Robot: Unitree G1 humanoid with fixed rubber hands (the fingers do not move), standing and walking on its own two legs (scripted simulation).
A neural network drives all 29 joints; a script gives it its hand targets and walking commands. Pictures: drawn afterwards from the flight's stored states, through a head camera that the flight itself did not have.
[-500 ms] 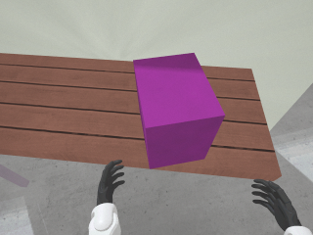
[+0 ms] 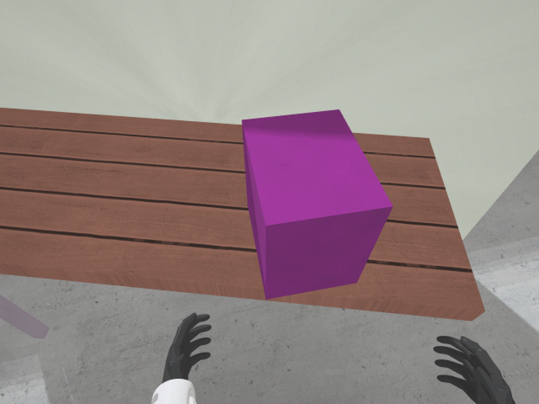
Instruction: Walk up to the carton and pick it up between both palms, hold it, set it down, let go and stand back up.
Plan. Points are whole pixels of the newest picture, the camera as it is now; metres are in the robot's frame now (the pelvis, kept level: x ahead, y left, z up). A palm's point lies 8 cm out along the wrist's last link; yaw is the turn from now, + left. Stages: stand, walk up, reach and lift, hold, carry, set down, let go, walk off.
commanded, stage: set down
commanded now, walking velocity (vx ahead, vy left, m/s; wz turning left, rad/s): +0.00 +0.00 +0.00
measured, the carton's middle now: (302, 205) +0.46 +0.03 +0.01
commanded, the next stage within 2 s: let go in 1.30 s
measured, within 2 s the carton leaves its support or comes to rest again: neither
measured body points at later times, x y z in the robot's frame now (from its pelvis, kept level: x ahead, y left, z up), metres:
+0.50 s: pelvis +0.03 +0.01 +0.00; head +0.07 +0.03 +0.45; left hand +0.20 +0.21 -0.08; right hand +0.22 -0.23 -0.07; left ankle +0.03 +0.14 -0.74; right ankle +0.02 -0.11 -0.74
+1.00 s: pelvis +0.03 +0.01 +0.00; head +0.07 +0.04 +0.45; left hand +0.18 +0.23 -0.10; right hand +0.19 -0.22 -0.08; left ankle +0.03 +0.14 -0.74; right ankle +0.02 -0.11 -0.74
